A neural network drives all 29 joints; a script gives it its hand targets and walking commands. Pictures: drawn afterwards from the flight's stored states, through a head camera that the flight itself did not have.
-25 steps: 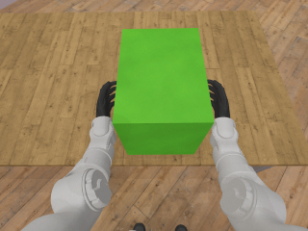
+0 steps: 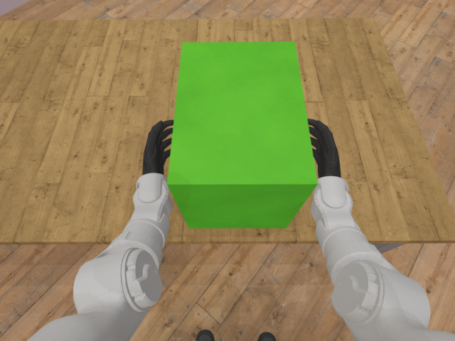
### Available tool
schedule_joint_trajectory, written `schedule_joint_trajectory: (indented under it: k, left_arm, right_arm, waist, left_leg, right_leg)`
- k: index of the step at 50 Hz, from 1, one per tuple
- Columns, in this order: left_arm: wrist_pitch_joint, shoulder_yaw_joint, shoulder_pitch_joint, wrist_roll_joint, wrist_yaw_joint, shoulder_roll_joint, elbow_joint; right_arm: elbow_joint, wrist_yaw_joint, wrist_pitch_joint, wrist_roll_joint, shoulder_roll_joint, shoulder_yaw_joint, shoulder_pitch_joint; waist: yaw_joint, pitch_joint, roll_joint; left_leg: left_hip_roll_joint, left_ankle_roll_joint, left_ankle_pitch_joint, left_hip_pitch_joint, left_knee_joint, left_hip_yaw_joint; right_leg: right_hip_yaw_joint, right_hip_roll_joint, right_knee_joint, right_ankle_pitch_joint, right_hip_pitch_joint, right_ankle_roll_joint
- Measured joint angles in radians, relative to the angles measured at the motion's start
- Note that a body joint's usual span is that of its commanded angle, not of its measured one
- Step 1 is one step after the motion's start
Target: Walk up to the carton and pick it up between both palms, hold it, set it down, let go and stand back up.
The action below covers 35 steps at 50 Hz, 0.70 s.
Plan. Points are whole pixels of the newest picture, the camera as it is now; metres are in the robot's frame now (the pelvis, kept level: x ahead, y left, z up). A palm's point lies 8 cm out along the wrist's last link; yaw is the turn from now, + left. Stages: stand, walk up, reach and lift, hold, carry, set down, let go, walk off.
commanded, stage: reach and lift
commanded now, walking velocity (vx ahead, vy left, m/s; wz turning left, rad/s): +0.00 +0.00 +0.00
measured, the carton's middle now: (237, 142) +0.50 +0.03 -0.04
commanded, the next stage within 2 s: none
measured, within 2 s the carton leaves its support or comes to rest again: leaves its support in 0.78 s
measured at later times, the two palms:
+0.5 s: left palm (152, 174) +0.40 +0.18 +0.00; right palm (325, 173) +0.41 -0.13 +0.01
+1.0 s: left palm (140, 175) +0.37 +0.19 +0.04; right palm (334, 171) +0.38 -0.12 +0.06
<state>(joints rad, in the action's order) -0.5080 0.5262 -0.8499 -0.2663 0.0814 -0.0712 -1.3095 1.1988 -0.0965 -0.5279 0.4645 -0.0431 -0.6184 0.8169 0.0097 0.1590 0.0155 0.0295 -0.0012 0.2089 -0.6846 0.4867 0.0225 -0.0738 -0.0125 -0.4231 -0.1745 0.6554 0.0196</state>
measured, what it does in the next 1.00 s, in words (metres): stands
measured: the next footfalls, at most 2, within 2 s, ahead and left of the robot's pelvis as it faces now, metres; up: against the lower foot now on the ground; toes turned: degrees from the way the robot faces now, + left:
none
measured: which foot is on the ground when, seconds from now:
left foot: down 0.00-1.00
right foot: down 0.00-1.00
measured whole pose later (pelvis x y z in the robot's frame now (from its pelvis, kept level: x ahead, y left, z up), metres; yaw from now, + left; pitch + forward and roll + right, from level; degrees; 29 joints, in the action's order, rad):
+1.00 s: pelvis -0.02 +0.01 -0.01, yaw +2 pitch +17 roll -2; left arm -0.35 0.01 -0.79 0.23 0.14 -0.16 -1.37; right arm 1.14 -0.17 -0.21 -0.03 0.03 -0.07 0.77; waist -0.04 0.26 -0.05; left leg 0.02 0.00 0.26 -0.65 0.62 -0.01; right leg -0.10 0.00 -0.53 -0.22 0.60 0.01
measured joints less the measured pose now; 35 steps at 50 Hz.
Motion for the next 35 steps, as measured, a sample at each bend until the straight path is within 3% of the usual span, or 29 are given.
schedule_joint_trajectory:
  k: [16, 27, 35]
  left_arm:
    - [-0.043, -0.135, -0.026, 0.151, 0.018, -0.051, -0.145]
    - [-0.068, -0.266, -0.035, 0.299, 0.024, -0.068, -0.227]
    - [-0.048, -0.364, -0.028, 0.397, 0.03, -0.07, -0.258]
  right_arm:
    - [0.126, -0.027, -0.021, -0.081, 0.036, 0.084, 0.033]
    - [0.177, -0.047, -0.006, -0.205, 0.059, 0.233, 0.041]
    - [0.167, -0.057, 0.055, -0.3, 0.069, 0.357, 0.027]
  waist:
    - [0.004, 0.029, -0.018]
    - [-0.004, 0.057, -0.04]
    - [-0.014, 0.083, -0.056]
  left_leg:
    - [0.004, -0.002, -0.002, -0.031, 0.022, 0.0]
    - [0.007, -0.002, 0.024, -0.056, 0.076, -0.007]
    - [0.008, -0.001, 0.049, -0.065, 0.125, -0.015]
  right_leg:
    - [-0.001, -0.003, -0.016, 0.005, 0.029, 0.002]
    - [-0.007, -0.004, -0.063, -0.019, 0.048, 0.001]
    - [-0.014, -0.003, -0.105, -0.042, 0.051, -0.002]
